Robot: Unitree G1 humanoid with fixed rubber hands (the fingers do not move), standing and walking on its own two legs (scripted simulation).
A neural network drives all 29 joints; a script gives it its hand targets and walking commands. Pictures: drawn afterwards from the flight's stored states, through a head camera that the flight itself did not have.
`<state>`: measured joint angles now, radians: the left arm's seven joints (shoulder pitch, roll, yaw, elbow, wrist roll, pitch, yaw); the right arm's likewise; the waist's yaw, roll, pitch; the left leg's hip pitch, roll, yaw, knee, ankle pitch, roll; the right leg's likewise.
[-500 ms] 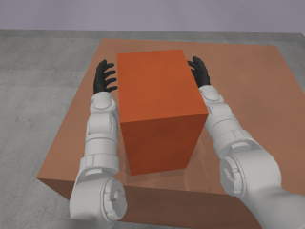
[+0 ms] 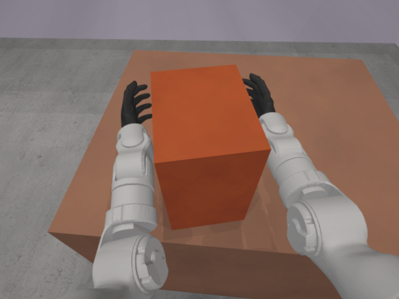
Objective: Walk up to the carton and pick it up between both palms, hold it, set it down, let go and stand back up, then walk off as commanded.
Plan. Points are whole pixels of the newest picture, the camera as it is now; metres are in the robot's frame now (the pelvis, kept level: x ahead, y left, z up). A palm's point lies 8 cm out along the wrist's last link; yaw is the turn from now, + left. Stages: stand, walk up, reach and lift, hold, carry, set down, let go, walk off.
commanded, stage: set down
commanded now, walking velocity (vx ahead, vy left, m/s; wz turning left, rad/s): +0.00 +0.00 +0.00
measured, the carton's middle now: (201, 153) +0.38 +0.06 +0.07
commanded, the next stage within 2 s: none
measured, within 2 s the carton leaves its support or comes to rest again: neither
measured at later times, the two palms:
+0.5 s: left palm (133, 125) +0.39 +0.20 +0.13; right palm (262, 114) +0.45 -0.06 +0.13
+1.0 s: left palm (134, 134) +0.38 +0.20 +0.11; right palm (261, 123) +0.44 -0.06 +0.10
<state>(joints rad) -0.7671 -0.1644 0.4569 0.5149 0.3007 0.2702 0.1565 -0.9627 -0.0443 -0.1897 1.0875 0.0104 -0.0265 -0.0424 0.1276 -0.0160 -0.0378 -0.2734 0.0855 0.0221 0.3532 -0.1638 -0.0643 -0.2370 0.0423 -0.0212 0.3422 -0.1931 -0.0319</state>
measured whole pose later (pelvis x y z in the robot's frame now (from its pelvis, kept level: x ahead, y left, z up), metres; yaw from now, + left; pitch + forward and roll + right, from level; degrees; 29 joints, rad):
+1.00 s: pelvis +0.00 +0.00 +0.00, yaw +0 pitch +6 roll +0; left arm -0.71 -0.12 0.36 0.56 0.27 0.23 0.23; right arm -0.93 -0.05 -0.13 1.11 0.06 -0.05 -0.07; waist 0.13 -0.02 -0.03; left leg -0.31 0.09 0.02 0.36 -0.16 -0.06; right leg -0.27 0.04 -0.02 0.34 -0.19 -0.03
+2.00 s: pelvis -0.05 +0.00 +0.00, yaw +0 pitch +3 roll -1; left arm -0.29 -0.06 0.13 0.06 0.13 0.49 0.24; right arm -0.52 -0.21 0.04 0.59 0.25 0.09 -0.01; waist 0.06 -0.02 -0.03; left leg -0.31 0.10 0.02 0.36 -0.11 -0.06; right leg -0.28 0.06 -0.02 0.35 -0.13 -0.04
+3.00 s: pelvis -0.04 -0.01 +0.00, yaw +0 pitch -2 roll +0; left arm 0.26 -0.06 0.05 -0.35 0.09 0.47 0.24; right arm 0.14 -0.25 0.04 -0.04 0.25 0.11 0.03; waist 0.02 -0.02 0.01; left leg -0.17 0.10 0.02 0.32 -0.11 -0.06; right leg -0.15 0.06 -0.02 0.35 -0.15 -0.04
